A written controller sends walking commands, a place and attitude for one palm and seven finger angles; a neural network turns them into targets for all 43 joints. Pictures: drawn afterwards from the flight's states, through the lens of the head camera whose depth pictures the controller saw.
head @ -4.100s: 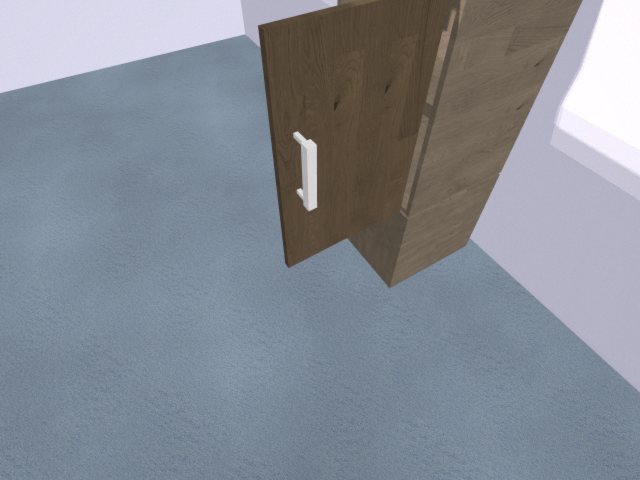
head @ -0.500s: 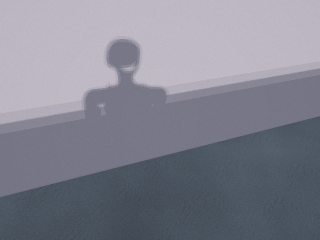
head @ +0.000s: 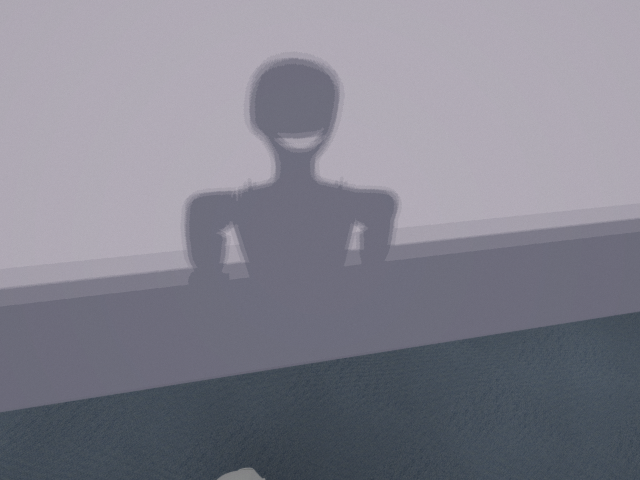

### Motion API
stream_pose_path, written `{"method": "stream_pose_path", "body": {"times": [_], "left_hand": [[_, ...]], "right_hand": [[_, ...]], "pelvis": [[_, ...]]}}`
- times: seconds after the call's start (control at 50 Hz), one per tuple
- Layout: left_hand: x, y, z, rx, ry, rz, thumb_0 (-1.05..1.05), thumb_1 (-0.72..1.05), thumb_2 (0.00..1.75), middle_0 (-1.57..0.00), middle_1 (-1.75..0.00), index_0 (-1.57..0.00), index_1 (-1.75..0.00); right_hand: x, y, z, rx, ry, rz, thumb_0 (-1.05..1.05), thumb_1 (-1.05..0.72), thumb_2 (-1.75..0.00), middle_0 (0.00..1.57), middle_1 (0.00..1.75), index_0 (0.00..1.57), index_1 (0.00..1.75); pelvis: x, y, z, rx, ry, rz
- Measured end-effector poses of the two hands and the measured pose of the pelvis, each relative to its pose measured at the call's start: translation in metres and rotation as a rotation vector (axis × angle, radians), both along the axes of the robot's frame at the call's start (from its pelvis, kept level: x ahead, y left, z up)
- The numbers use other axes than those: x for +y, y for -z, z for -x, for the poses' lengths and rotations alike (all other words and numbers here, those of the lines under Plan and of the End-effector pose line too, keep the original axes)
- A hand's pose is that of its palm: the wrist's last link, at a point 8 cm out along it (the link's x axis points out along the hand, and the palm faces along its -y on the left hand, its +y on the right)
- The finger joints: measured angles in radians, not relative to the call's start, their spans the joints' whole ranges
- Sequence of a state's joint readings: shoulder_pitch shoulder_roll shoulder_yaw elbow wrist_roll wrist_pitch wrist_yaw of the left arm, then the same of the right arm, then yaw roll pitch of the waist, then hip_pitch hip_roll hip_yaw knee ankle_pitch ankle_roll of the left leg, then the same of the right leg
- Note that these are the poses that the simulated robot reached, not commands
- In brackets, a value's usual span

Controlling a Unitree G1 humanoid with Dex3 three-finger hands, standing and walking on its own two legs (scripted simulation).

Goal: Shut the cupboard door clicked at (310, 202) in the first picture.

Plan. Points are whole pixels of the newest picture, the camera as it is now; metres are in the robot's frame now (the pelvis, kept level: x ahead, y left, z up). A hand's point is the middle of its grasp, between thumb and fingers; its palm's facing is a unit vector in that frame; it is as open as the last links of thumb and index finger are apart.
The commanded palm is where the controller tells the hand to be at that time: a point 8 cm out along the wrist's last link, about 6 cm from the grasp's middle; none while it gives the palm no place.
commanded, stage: turn to face it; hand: left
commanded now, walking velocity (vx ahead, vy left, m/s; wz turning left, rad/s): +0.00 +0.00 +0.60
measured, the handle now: out of the picture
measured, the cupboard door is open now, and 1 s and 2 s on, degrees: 92 92 92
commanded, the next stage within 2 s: none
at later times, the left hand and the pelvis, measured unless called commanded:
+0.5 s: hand out of the picture +0.05 +0.14 -0.15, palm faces +0.31 -0.91 -0.25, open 7.4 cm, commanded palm none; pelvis +0.07 -0.07 +0.02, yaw +18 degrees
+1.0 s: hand out of the picture +0.07 +0.11 -0.14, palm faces +0.57 -0.77 -0.29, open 7.4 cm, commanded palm none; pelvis +0.12 -0.11 +0.01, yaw +37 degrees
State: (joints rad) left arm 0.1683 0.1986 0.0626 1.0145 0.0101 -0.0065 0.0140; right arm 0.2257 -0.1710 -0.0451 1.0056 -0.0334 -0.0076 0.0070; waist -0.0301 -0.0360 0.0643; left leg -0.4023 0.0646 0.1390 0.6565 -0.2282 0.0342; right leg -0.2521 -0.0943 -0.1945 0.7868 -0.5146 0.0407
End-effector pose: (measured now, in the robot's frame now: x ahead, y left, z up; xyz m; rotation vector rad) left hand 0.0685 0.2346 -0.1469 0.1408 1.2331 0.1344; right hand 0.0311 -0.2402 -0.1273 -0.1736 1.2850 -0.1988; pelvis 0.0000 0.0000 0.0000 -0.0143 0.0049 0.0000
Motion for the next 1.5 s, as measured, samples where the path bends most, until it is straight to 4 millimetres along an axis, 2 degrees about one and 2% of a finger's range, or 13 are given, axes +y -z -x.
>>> {"method": "stream_pose_path", "body": {"times": [0.14,0.28,0.42,0.52,0.58,0.7,0.88,1.0,1.14,1.2,1.28,1.4,1.5], "left_hand": [[0.001,-0.018,-0.02,-0.007,-0.076,-0.034,0.01,0.91,0.9,-0.2,-0.3,-0.2,-0.3],[-0.016,-0.034,-0.029,-0.087,-0.143,-0.107,0.01,0.91,0.9,-0.2,-0.3,-0.2,-0.3],[-0.041,-0.042,0.007,-0.006,-0.251,-0.104,0.01,0.9,0.9,-0.2,-0.3,-0.2,-0.3],[-0.053,-0.03,0.042,0.075,-0.333,-0.059,0.01,0.9,0.9,-0.2,-0.3,-0.21,-0.3],[-0.051,-0.013,0.061,0.112,-0.386,-0.036,0.01,0.9,0.9,-0.2,-0.3,-0.21,-0.3],[-0.041,-0.015,0.055,0.084,-0.474,-0.064,0.01,0.9,0.9,-0.2,-0.3,-0.2,-0.3],[-0.057,-0.037,0.021,-0.059,-0.526,-0.154,0.01,0.9,0.9,-0.2,-0.3,-0.2,-0.3],[-0.091,-0.043,0.029,-0.019,-0.596,-0.128,0.01,0.9,0.9,-0.2,-0.3,-0.2,-0.3],[-0.118,-0.026,0.055,0.015,-0.706,-0.041,0.01,0.9,0.9,-0.2,-0.3,-0.21,-0.3],[-0.12,-0.008,0.074,0.037,-0.765,-0.016,0.01,0.9,0.9,-0.2,-0.3,-0.21,-0.3],[-0.116,-0.01,0.085,0.065,-0.826,-0.029,0.01,0.9,0.9,-0.2,-0.3,-0.21,-0.3],[-0.111,-0.032,0.078,0.005,-0.89,-0.09,0.01,0.9,0.9,-0.2,-0.3,-0.2,-0.3],[-0.121,-0.039,0.07,-0.027,-0.928,-0.171,0.01,0.9,0.9,-0.2,-0.3,-0.2,-0.3]], "right_hand": [[-0.011,-0.008,-0.064,-0.037,-0.117,0.006,0.0,-0.91,-0.9,0.2,0.3,0.2,0.3],[-0.048,0.004,-0.117,-0.037,-0.194,-0.016,0.0,-0.91,-0.9,0.2,0.3,0.2,0.3],[-0.06,-0.011,-0.185,-0.057,-0.299,-0.002,0.0,-0.91,-0.9,0.2,0.3,0.2,0.3],[-0.037,-0.021,-0.236,-0.114,-0.416,-0.001,0.01,-0.91,-0.9,0.19,0.3,0.19,0.3],[-0.019,-0.017,-0.262,-0.18,-0.486,0.009,0.0,-0.91,-0.9,0.2,0.3,0.19,0.3],[-0.01,-0.019,-0.266,-0.151,-0.571,0.017,0.0,-0.91,-0.9,0.2,0.3,0.2,0.3],[-0.034,0.005,-0.278,-0.043,-0.61,-0.031,0.0,-0.91,-0.9,0.2,0.3,0.2,0.3],[-0.034,-0.002,-0.304,-0.025,-0.652,-0.032,0.01,-0.91,-0.9,0.2,0.3,0.2,0.3],[0.005,-0.016,-0.336,-0.066,-0.786,-0.025,0.01,-0.91,-0.9,0.2,0.3,0.2,0.3],[0.025,-0.014,-0.349,-0.124,-0.85,-0.015,0.0,-0.91,-0.9,0.2,0.3,0.2,0.3],[0.034,-0.019,-0.351,-0.128,-0.908,0.002,0.0,-0.91,-0.9,0.2,0.3,0.2,0.3],[0.029,-0.017,-0.358,-0.057,-0.967,0.008,0.0,-0.91,-0.9,0.2,0.3,0.2,0.3],[0.026,0.002,-0.383,-0.027,-0.995,-0.016,0.0,-0.91,-0.9,0.2,0.3,0.2,0.3]], "pelvis": [[-0.016,-0.01,-0.019,0.028,-0.076,-0.001],[-0.051,-0.005,-0.039,0.043,-0.168,-0.026],[-0.065,-0.017,-0.06,0.028,-0.269,-0.054],[-0.064,-0.016,-0.071,0.029,-0.33,-0.062],[-0.057,-0.003,-0.075,0.024,-0.372,-0.033],[-0.068,-0.006,-0.08,0.006,-0.45,-0.02],[-0.103,-0.002,-0.106,0.029,-0.557,-0.022],[-0.109,-0.013,-0.119,0.021,-0.64,-0.045],[-0.105,-0.014,-0.125,0.029,-0.734,-0.047],[-0.1,-0.002,-0.123,0.026,-0.774,-0.026],[-0.104,-0.006,-0.126,0.015,-0.823,-0.017],[-0.113,-0.014,-0.14,0.014,-0.897,0.003],[-0.124,-0.004,-0.162,0.035,-0.961,-0.011]]}}
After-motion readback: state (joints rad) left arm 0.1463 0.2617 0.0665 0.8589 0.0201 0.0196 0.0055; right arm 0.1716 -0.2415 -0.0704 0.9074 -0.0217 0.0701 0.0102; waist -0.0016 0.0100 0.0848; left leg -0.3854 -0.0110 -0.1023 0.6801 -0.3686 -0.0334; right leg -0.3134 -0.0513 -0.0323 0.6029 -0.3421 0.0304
